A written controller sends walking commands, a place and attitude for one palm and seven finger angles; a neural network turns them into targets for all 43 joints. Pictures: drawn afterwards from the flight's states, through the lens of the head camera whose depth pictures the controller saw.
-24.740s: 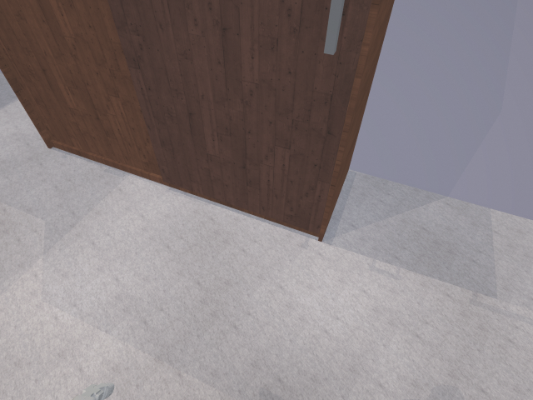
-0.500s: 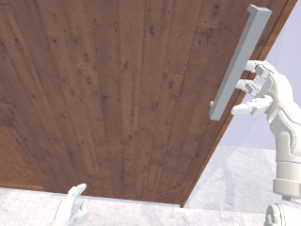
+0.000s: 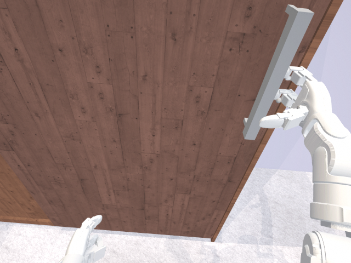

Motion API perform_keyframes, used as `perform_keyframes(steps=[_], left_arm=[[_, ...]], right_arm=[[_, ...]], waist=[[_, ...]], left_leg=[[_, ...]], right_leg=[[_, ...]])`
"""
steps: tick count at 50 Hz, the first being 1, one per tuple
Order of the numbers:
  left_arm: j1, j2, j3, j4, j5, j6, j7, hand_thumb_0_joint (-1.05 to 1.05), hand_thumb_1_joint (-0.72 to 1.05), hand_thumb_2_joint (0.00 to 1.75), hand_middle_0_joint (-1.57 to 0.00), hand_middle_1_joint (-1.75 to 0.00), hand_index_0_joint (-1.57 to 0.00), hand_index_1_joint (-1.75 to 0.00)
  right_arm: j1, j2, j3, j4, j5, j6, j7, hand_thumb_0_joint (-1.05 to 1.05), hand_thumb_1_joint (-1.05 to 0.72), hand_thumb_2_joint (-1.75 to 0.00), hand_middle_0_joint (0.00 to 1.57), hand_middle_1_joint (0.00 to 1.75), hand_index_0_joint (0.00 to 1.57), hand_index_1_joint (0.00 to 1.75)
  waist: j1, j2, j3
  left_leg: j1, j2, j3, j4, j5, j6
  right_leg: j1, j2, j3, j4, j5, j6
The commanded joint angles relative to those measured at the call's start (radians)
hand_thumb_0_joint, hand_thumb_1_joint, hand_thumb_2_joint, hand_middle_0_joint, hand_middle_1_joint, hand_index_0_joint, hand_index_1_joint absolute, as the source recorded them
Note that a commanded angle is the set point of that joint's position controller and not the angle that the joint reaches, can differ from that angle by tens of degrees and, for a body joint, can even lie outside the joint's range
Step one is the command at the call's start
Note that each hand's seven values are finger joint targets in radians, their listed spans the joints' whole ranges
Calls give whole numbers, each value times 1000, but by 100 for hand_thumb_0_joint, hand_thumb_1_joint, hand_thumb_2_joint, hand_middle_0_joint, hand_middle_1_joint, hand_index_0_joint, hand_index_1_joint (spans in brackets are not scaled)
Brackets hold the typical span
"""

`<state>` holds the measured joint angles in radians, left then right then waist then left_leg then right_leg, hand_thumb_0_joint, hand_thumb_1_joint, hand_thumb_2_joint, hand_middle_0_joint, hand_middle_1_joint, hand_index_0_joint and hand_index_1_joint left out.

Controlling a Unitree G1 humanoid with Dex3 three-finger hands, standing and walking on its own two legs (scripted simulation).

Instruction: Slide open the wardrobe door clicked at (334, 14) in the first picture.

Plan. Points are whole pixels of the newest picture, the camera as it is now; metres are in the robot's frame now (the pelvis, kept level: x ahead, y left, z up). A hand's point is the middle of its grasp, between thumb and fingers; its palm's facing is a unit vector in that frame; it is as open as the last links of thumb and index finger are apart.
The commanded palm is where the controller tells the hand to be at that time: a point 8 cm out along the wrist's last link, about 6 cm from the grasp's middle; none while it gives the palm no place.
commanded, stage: feel for the door with the fingertips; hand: right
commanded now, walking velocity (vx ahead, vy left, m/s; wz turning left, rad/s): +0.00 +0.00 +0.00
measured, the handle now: (266, 81) +0.43 -0.17 +0.25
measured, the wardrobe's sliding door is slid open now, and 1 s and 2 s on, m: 0.00 0.00 0.00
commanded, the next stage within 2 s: slide the fingers in behind the handle in 0.26 s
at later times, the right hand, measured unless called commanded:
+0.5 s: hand (275, 95) +0.39 -0.18 +0.25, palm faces +0.06 +1.00 -0.03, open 13.9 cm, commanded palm +0.36 -0.23 +0.24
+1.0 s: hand (276, 97) +0.38 -0.18 +0.25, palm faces +0.03 +1.00 -0.03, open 14.0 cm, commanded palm +0.35 -0.23 +0.24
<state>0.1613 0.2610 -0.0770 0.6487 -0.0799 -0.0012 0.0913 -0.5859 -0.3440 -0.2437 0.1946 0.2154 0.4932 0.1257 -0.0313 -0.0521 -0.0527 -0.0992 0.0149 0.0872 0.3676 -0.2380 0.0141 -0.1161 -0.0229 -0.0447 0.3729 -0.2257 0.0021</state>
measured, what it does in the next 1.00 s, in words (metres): stands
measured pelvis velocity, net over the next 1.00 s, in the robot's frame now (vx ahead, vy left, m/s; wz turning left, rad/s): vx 0.00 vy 0.00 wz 0.00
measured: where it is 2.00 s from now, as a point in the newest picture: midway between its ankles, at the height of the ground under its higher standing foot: outside the picture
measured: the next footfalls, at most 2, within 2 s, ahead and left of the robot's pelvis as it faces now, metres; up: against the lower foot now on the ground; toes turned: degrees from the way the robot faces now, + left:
none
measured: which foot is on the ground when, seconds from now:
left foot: down 0.00-1.00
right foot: down 0.00-1.00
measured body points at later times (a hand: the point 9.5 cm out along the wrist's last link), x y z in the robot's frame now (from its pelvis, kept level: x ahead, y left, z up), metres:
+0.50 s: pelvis -0.01 +0.00 +0.00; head -0.03 +0.02 +0.45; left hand +0.16 +0.24 -0.10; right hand +0.38 -0.23 +0.25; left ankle -0.02 +0.11 -0.75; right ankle -0.02 -0.12 -0.75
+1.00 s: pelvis +0.00 +0.00 +0.00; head -0.03 +0.02 +0.45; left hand +0.18 +0.23 -0.08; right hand +0.37 -0.23 +0.25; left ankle -0.02 +0.11 -0.75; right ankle -0.02 -0.12 -0.75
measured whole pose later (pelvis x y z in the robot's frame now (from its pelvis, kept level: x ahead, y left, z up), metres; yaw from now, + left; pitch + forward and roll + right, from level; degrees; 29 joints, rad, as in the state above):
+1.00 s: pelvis +0.00 +0.00 +0.00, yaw +0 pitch -2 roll +0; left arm 0.16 0.26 -0.08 0.65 -0.08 -0.02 0.10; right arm -0.63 -0.33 -0.23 0.24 0.22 0.45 0.13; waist -0.03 -0.05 -0.05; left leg -0.10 0.01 0.09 0.35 -0.22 0.01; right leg -0.12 -0.02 -0.04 0.37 -0.22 0.00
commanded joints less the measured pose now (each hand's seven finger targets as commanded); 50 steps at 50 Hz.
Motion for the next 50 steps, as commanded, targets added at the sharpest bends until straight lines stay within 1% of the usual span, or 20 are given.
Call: perform_keyframes(steps=[1,4,5,9,10,13,15,17,19,20,21,26,32,33,35,37,39,42,45,50], left_arm=[[-153,103,44,-164,3,-60,9,0,90,90,-20,-30,-20,-30],[-150,101,45,-161,1,-59,6,0,90,90,-20,-30,-20,-30],[-145,102,45,-156,1,-58,7,0,90,90,-20,-30,-20,-30],[-133,114,47,-143,-2,-53,11,0,90,90,-20,-30,-20,-30],[-132,115,49,-145,-2,-54,12,0,90,90,-20,-30,-20,-30],[-129,113,49,-142,0,-56,14,0,90,90,-20,-30,-20,-30],[-118,114,51,-140,3,-59,16,0,90,90,-20,-30,-20,-30],[-113,113,51,-144,5,-63,16,0,90,90,-20,-30,-20,-30],[-113,111,53,-147,4,-66,14,0,90,90,-20,-30,-20,-30],[-108,112,52,-143,4,-65,14,0,90,90,-20,-30,-20,-30],[-111,111,51,-149,3,-65,13,0,90,90,-20,-30,-20,-30],[-117,108,53,-162,0,-69,8,0,90,90,-20,-30,-20,-30],[-126,116,50,-158,-5,-60,11,0,90,90,-20,-30,-20,-30],[-131,118,53,-159,-5,-59,11,0,90,90,-20,-30,-20,-30],[-138,115,48,-161,-6,-61,13,0,90,90,-20,-30,-20,-30],[-142,108,49,-170,-3,-68,10,0,90,90,-20,-30,-20,-30],[-143,109,49,-165,-2,-70,11,0,90,90,-20,-30,-20,-30],[-138,104,46,-157,0,-76,13,0,90,90,-20,-30,-20,-30],[-142,105,45,-153,1,-75,14,0,90,90,-20,-30,-20,-30],[-142,104,45,-150,1,-66,10,0,90,90,-20,-30,-20,-30]], right_arm=[[-513,-217,-72,-235,10,-101,-4,0,50,-30,30,120,30,120],[-504,-198,-55,-221,9,-107,-4,0,50,-30,30,120,30,120],[-489,-197,-58,-186,9,-99,-4,0,50,-30,30,120,30,120],[-511,-198,-47,-94,8,-76,0,0,50,-30,30,120,30,120],[-507,-222,-71,-87,5,-75,-3,0,50,-30,30,120,30,120],[-565,-203,-40,-74,-1,-90,-10,0,50,-30,30,120,30,120],[-587,-240,-71,-59,-4,-112,-16,0,50,-30,30,120,30,120],[-617,-256,-83,-77,-7,-139,-19,0,50,-30,30,120,30,120],[-587,-247,-83,-82,-1,-156,-13,0,50,-30,30,120,30,120],[-577,-273,-106,-64,-3,-158,-12,0,50,-30,30,120,30,120],[-572,-253,-92,-72,0,-159,-8,0,50,-30,30,120,30,120],[-546,-222,-67,-130,-2,-163,1,0,50,-30,30,120,30,120],[-457,-233,-90,-83,13,-105,13,0,50,-30,30,120,30,120],[-440,-238,-94,-82,14,-101,11,0,50,-30,30,120,30,120],[-476,-241,-87,-102,11,-93,5,0,50,-30,30,120,30,120],[-504,-219,-72,-172,10,-106,1,0,50,-30,30,120,30,120],[-527,-241,-83,-190,12,-122,-4,0,50,-30,30,120,30,120],[-564,-188,-35,-199,12,-133,0,0,50,-30,30,120,30,120],[-535,-206,-55,-181,12,-126,-1,0,50,-30,30,120,30,120],[-495,-162,-35,-138,15,-85,-9,0,50,-30,30,120,30,120]], waist=[[6,25,-269],[6,-7,-265],[8,24,-254],[19,57,-192],[12,68,-204],[25,43,-202],[22,65,-222],[19,45,-262],[15,54,-281],[9,34,-278],[9,48,-269],[7,9,-270],[3,85,-193],[0,70,-183],[5,68,-185],[5,37,-226],[11,30,-238],[26,12,-242],[14,1,-250],[10,51,-231]], left_leg=[[39,-18,-43,-27,355,15],[32,-18,-41,-27,360,18],[27,-21,-39,-30,346,16],[-6,-19,-39,-49,286,11],[1,-19,-40,-47,286,12],[-13,-17,-46,-54,269,10],[-3,-18,-48,-52,271,11],[23,-16,-51,-46,288,13],[37,-15,-51,-44,318,12],[43,-15,-52,-42,320,14],[44,-16,-50,-43,319,12],[40,-18,-47,-39,332,17],[9,-22,-42,-55,266,8],[3,-21,-45,-64,248,8],[-1,-18,-49,-65,233,6],[10,-19,-48,-54,261,9],[12,-18,-52,-60,256,9],[-4,-22,-46,-54,262,12],[10,-20,-48,-50,274,15],[8,-21,-37,-46,287,14]], right_leg=[[128,25,36,-5,330,-44],[135,22,37,-4,341,-40],[127,22,39,-5,327,-41],[90,19,40,-20,264,-42],[88,21,40,-18,265,-44],[97,20,36,-17,254,-44],[94,19,40,-18,255,-47],[101,22,38,-18,266,-46],[109,23,37,-15,287,-48],[103,22,35,-16,285,-46],[97,23,33,-18,280,-46],[115,20,34,-17,302,-46],[70,18,34,-30,232,-47],[75,17,30,-32,223,-47],[69,19,32,-31,212,-50],[95,22,33,-23,242,-49],[106,22,35,-21,241,-49],[126,21,40,-16,251,-46],[123,24,41,-14,262,-44],[107,21,44,-16,274,-42]])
